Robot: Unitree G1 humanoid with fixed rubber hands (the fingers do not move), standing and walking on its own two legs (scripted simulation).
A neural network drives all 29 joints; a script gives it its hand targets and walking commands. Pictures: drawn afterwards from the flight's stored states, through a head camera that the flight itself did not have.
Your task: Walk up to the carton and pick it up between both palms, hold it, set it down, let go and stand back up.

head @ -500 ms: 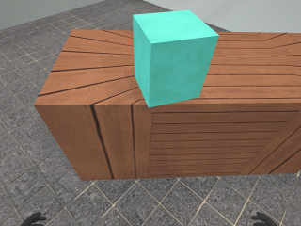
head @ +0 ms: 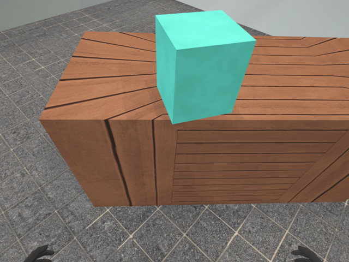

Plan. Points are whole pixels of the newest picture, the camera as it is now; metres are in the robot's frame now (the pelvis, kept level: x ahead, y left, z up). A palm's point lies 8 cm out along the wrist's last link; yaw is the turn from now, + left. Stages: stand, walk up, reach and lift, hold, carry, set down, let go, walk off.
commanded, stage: walk up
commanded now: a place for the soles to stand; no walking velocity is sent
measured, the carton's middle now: (196, 68) +0.65 -0.07 +0.10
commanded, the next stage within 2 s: none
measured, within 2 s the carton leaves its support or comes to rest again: neither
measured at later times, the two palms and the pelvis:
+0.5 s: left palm out of the picture +0.14 +0.35 -0.08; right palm out of the picture +0.12 -0.31 -0.01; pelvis +0.05 +0.03 +0.02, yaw +0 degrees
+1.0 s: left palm (58, 225) +0.23 +0.27 -0.06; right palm (333, 222) +0.24 -0.39 -0.05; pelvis +0.16 -0.06 +0.02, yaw -1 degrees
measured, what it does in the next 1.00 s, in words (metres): walks ahead: right foot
